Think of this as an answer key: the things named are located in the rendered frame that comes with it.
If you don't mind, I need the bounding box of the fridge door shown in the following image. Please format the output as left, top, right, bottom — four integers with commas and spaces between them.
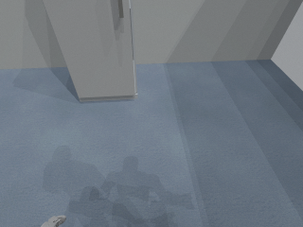
43, 0, 135, 98

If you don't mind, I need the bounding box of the robot left hand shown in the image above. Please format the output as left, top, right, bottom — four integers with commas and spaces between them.
41, 215, 66, 227

